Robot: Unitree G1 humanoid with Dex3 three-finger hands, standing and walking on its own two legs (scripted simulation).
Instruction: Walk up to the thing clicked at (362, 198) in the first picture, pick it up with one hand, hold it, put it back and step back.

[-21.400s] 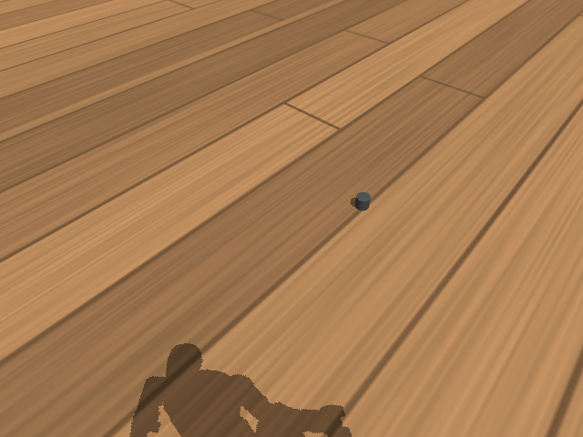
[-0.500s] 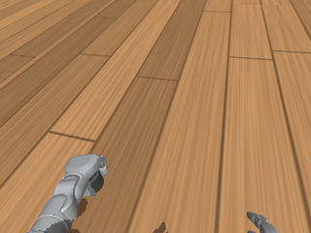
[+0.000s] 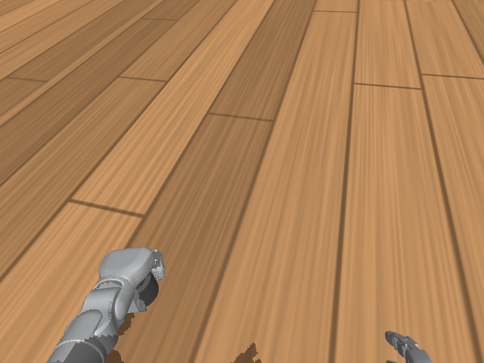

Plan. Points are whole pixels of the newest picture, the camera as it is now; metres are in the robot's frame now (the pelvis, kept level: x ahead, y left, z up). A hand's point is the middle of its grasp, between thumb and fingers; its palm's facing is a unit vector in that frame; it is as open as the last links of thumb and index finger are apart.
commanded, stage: crouch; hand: left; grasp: from above
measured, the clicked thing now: (137, 285) +0.31 +0.23 -0.08
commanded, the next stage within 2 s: lower in 1.68 s
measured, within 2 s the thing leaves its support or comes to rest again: neither
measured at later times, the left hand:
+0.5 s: hand (165, 306) +0.33 +0.23 -0.28, palm faces -0.40 +0.03 -0.92, open 7.9 cm
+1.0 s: hand (179, 320) +0.36 +0.24 -0.48, palm faces -0.43 -0.01 -0.90, open 8.0 cm
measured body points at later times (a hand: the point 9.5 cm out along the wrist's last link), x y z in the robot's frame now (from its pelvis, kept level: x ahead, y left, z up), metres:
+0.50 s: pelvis -0.05 +0.01 -0.16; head +0.08 +0.02 +0.27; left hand +0.35 +0.23 -0.23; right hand +0.01 -0.28 -0.28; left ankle +0.01 +0.13 -0.74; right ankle +0.00 -0.13 -0.74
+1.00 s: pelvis -0.07 +0.01 -0.32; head +0.14 +0.04 +0.07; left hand +0.38 +0.24 -0.43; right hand -0.01 -0.27 -0.45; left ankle +0.01 +0.13 -0.74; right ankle +0.00 -0.13 -0.74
